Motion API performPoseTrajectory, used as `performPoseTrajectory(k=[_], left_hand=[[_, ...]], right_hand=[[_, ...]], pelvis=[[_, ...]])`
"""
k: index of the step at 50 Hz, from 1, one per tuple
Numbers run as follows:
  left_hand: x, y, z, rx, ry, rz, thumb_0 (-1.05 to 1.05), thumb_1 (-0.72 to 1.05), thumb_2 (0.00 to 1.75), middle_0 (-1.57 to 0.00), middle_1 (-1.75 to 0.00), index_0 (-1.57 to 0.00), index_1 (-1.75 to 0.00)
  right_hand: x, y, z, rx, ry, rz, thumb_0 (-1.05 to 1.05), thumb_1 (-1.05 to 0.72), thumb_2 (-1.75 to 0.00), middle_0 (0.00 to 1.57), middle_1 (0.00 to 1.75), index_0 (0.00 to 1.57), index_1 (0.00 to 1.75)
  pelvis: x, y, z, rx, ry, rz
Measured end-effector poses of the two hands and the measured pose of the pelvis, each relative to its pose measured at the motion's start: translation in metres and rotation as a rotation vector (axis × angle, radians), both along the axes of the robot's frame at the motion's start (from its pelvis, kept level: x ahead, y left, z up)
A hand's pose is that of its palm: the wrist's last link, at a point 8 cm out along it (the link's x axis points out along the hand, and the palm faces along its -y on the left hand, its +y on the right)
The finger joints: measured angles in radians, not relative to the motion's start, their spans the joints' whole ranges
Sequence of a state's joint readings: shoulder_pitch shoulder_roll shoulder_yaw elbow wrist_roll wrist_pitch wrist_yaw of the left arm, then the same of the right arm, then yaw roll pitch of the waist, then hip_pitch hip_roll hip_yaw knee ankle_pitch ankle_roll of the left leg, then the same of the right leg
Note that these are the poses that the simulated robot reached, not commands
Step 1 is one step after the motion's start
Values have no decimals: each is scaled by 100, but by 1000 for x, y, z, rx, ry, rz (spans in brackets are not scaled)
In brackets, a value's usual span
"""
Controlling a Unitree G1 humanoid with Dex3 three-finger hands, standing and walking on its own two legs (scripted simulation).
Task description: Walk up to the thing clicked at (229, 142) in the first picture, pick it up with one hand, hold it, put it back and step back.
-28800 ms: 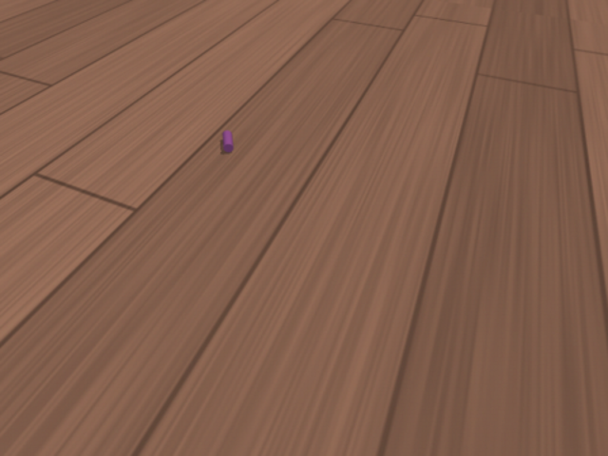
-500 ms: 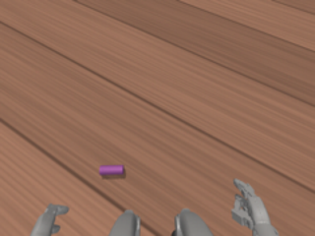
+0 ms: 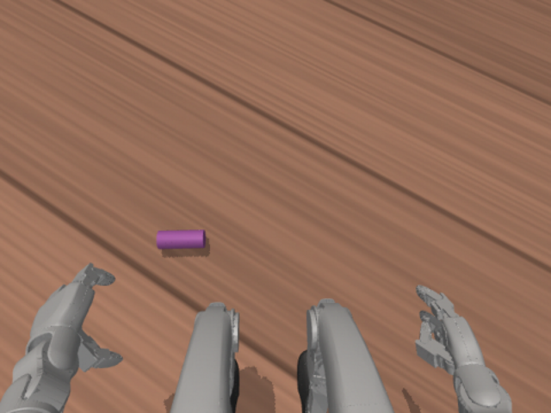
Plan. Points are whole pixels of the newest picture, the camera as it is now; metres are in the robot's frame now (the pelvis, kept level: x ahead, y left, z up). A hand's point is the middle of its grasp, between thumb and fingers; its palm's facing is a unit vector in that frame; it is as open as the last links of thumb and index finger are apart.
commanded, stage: rise first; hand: left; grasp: from above
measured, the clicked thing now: (181, 239) +0.50 +0.25 -0.52
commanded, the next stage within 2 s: none
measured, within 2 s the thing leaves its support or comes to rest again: neither
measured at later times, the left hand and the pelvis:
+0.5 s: hand (132, 268) +0.37 +0.30 -0.29, palm faces -0.48 -0.14 -0.86, open 12.9 cm; pelvis -0.05 +0.01 -0.15, yaw -4 degrees
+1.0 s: hand (145, 249) +0.43 +0.30 -0.36, palm faces -0.45 -0.02 -0.89, open 12.7 cm; pelvis -0.04 +0.01 -0.20, yaw -6 degrees
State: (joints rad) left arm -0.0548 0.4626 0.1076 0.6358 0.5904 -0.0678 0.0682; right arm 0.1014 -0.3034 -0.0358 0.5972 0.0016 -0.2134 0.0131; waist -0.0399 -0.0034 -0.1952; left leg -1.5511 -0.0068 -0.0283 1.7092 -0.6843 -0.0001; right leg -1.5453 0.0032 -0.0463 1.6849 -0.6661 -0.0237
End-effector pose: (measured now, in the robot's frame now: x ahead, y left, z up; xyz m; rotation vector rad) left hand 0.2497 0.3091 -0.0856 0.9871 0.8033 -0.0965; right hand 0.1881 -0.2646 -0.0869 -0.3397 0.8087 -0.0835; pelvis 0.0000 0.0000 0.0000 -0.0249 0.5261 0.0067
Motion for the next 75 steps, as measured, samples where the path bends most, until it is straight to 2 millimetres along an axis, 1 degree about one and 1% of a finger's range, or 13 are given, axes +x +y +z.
performPoseTrajectory(k=[5,10,14,19,24,29,35,44,50,58,68,75], left_hand=[[36,1,-39,101,-55,-104,0,-46,90,-19,-97,-19,-97],[64,2,-74,168,-59,-189,0,-43,89,-22,-93,-22,-94],[84,0,-99,201,-65,-274,0,-39,88,-25,-89,-25,-90],[107,-3,-123,230,-96,-372,0,-34,87,-26,-85,-26,-86],[124,-4,-146,263,-122,-445,0,-31,86,-26,-83,-26,-84],[137,-3,-166,303,-142,-497,0,-29,85,-27,-79,-27,-80],[151,-3,-188,342,-148,-543,0,-27,83,-30,-75,-29,-76],[174,-6,-210,365,-164,-548,0,-26,81,-31,-73,-31,-74],[186,-9,-221,373,-157,-526,0,-26,80,-31,-75,-31,-75],[196,-9,-231,365,-147,-512,0,-28,81,-29,-78,-30,-78],[200,-10,-243,351,-143,-528,0,-33,84,-25,-82,-26,-82],[204,-13,-249,352,-151,-534,0,-35,86,-23,-84,-24,-84]], right_hand=[[-27,-6,-60,10,91,-26,1,-94,-91,20,30,20,30],[-67,-6,-112,25,214,-52,1,-94,-91,20,29,20,30],[-102,-6,-141,23,311,-73,1,-93,-91,20,29,20,30],[-140,-8,-162,3,407,-109,1,-91,-90,20,29,20,30],[-166,-9,-172,-24,483,-138,0,-89,-90,20,29,20,30],[-180,-8,-180,-48,543,-150,0,-89,-90,20,29,20,30],[-183,-5,-189,-64,587,-141,0,-89,-90,20,29,20,30],[-179,-2,-205,-69,612,-117,0,-90,-90,20,29,20,30],[-183,0,-210,-65,635,-110,0,-91,-90,20,29,20,30],[-197,0,-210,-69,678,-120,0,-91,-90,20,29,20,30],[-212,0,-205,-89,708,-122,0,-91,-90,20,29,20,30],[-217,2,-207,-93,710,-119,0,-91,-90,20,29,20,30]], pelvis=[[-16,-2,-44,-2,42,-6],[-31,-3,-79,-7,68,-11],[-39,-3,-105,-15,74,-16],[-45,0,-130,-32,73,-22],[-48,5,-149,-51,72,-28],[-47,9,-164,-64,77,-29],[-45,12,-178,-74,83,-29],[-42,13,-195,-82,88,-35],[-39,12,-201,-86,95,-42],[-38,11,-206,-96,90,-50],[-39,13,-212,-111,81,-57],[-41,14,-218,-117,71,-62]])
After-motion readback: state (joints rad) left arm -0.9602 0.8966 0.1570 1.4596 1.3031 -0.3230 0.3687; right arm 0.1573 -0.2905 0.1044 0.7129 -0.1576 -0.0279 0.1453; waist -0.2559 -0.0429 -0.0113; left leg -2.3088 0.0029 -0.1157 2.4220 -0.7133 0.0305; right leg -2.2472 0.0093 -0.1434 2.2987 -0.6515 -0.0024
